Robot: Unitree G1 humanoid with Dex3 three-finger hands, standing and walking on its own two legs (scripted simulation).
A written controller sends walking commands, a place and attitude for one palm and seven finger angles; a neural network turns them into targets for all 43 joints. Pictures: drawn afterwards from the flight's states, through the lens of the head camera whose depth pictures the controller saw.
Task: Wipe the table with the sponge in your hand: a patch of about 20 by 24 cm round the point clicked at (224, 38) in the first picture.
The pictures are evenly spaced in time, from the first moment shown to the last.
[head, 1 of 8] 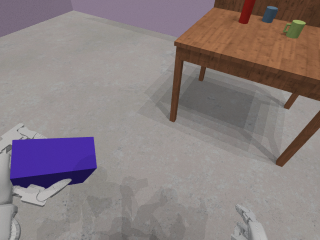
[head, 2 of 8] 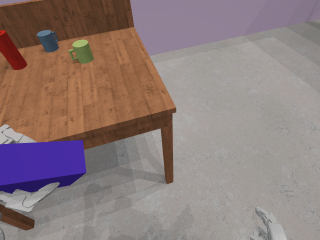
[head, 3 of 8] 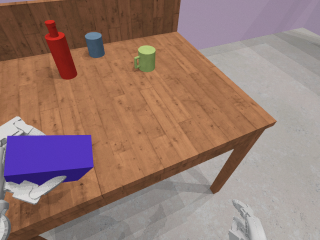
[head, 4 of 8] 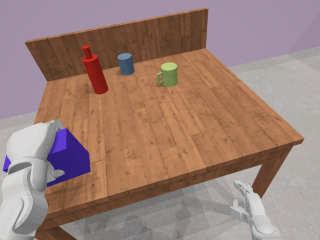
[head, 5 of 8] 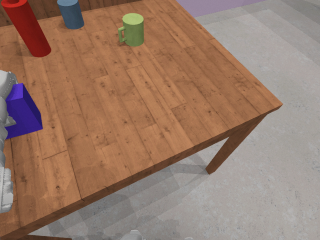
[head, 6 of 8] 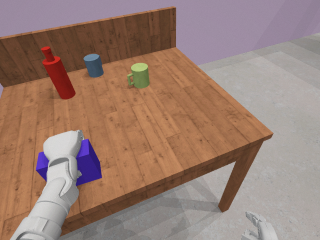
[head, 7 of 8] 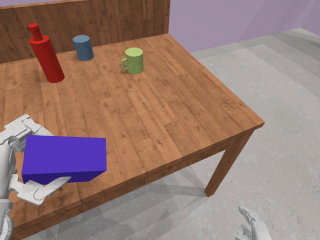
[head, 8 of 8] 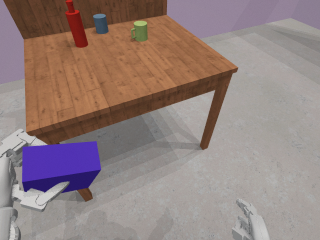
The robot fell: no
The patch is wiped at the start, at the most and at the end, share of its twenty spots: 0.00 1.00 1.00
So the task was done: yes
